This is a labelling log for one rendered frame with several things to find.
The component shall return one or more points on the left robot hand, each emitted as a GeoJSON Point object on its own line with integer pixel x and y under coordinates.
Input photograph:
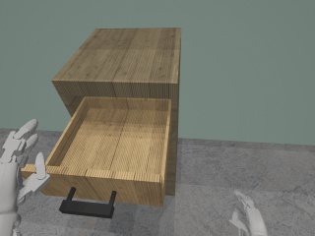
{"type": "Point", "coordinates": [15, 157]}

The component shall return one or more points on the left robot forearm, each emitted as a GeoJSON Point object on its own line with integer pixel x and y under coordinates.
{"type": "Point", "coordinates": [9, 223]}

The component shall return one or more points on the cabinet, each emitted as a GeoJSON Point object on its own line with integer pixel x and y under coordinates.
{"type": "Point", "coordinates": [127, 63]}

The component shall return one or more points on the drawer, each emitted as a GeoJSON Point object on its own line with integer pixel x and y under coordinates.
{"type": "Point", "coordinates": [112, 144]}

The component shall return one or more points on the handle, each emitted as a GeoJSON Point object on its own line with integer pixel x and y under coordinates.
{"type": "Point", "coordinates": [87, 208]}

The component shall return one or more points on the right robot hand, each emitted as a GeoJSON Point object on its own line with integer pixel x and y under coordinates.
{"type": "Point", "coordinates": [252, 222]}

